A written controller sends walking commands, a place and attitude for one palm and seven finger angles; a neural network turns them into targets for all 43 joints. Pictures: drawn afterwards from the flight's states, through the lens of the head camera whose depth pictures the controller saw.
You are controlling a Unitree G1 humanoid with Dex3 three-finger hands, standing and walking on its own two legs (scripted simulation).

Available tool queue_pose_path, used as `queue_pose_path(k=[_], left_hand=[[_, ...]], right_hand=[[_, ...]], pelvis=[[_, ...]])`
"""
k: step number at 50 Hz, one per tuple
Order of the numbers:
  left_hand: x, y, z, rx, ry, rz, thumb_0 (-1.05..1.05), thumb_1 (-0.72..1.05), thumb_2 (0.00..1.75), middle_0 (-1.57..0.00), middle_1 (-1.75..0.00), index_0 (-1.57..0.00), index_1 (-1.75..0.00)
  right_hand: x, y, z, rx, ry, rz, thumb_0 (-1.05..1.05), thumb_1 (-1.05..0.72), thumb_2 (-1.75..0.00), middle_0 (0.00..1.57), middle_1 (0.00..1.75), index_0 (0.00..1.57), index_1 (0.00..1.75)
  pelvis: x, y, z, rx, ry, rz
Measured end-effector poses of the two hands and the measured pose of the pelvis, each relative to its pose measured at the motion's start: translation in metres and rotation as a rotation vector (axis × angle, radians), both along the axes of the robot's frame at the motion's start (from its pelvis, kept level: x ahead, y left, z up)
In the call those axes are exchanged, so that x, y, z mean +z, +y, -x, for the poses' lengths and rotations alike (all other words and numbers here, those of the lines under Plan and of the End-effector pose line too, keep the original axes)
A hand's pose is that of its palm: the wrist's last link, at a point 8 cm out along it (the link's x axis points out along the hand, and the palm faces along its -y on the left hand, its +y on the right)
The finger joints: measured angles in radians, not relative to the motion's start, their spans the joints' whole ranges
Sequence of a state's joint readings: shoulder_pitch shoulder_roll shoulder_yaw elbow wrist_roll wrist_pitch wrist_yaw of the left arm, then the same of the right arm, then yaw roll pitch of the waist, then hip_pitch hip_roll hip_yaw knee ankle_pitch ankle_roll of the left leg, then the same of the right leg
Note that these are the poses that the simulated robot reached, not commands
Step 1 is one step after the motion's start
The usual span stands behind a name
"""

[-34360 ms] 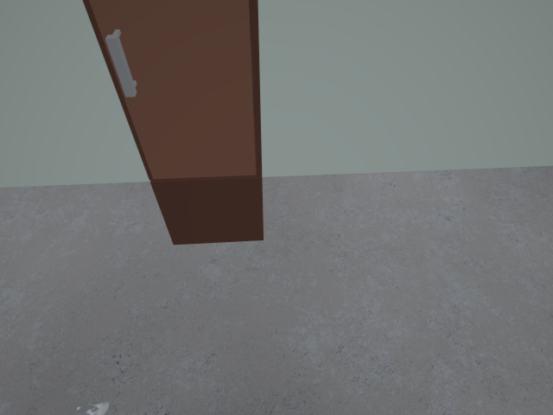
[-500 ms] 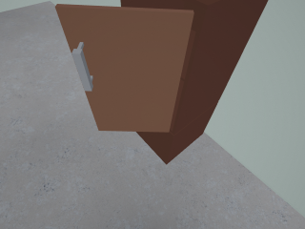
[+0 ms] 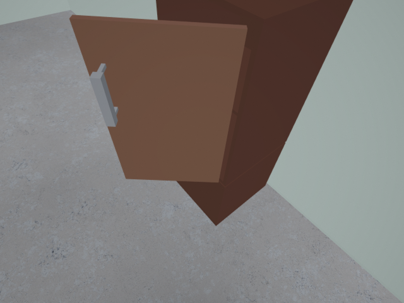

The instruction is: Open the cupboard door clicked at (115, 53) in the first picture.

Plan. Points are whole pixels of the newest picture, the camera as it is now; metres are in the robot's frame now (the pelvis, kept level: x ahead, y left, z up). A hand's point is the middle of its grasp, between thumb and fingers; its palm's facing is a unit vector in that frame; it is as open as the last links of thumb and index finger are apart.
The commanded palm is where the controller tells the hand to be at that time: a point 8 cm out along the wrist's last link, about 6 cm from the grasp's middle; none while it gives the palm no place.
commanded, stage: come to a stop and stand still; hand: left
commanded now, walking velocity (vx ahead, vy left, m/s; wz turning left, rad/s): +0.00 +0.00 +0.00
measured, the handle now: (107, 96) +0.54 +0.28 +0.08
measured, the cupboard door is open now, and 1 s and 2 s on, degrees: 49 49 49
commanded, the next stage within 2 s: look again from close up in 0.10 s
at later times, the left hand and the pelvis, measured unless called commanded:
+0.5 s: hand out of the picture +0.01 +0.20 -0.16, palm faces -0.03 -0.97 -0.25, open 7.4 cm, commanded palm none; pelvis -0.01 +0.01 +0.00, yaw -2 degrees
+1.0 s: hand out of the picture +0.00 +0.18 -0.17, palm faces +0.06 -0.98 -0.21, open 7.4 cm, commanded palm none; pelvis -0.01 +0.00 +0.00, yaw +1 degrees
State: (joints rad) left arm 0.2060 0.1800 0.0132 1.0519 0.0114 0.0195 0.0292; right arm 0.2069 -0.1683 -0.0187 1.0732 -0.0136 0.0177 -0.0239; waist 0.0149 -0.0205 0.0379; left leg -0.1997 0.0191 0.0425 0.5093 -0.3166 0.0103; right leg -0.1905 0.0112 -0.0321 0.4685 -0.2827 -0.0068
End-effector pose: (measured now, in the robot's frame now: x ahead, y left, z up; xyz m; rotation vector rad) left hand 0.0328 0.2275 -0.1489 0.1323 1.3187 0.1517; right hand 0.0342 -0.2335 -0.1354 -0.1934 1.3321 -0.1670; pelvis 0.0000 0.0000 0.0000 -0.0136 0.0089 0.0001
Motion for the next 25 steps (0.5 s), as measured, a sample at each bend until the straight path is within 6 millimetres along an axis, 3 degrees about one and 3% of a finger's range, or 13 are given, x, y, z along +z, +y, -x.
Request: queue_pose_path(k=[14,25], left_hand=[[0.015,0.025,0.015,-0.057,-0.012,-0.069,0.00,0.91,0.90,-0.20,-0.30,-0.20,-0.30],[0.019,0.018,0.031,-0.056,0.032,-0.066,0.00,0.91,0.90,-0.20,-0.30,-0.20,-0.30]], right_hand=[[-0.014,0.022,0.026,-0.019,-0.061,-0.056,0.01,-0.93,-0.90,0.21,0.30,0.20,0.30],[-0.017,0.023,0.053,-0.022,0.015,-0.085,0.01,-0.91,-0.90,0.20,0.29,0.20,0.30]], pelvis=[[-0.003,0.016,0.011,-0.021,-0.033,-0.014],[0.001,0.011,0.015,-0.029,-0.027,-0.026]])
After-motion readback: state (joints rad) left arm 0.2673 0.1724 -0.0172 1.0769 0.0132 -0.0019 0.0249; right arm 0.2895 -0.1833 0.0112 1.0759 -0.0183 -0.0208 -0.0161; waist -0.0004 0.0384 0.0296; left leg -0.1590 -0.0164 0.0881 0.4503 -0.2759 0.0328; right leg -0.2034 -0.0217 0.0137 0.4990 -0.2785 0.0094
